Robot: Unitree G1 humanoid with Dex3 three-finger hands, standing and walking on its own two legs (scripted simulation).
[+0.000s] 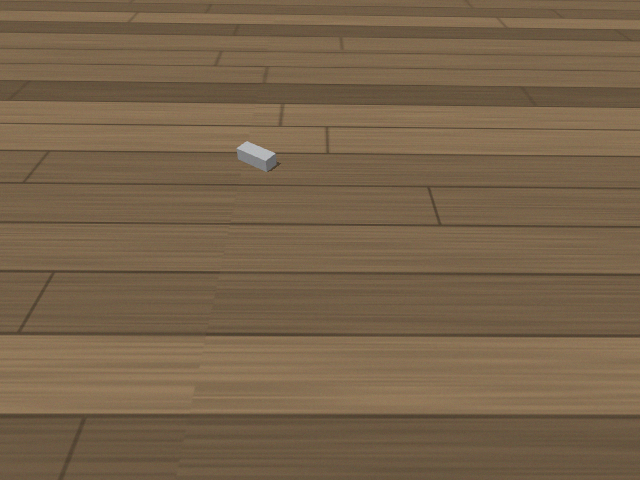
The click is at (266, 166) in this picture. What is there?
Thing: lying carton
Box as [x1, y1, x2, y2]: [236, 141, 276, 171]
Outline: 236,148 238,159 265,171 267,171 276,164 275,153 247,141
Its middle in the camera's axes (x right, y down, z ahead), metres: -0.33 -0.45 +2.10
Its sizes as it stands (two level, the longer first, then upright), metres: 0.199 0.083 0.070
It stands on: the floor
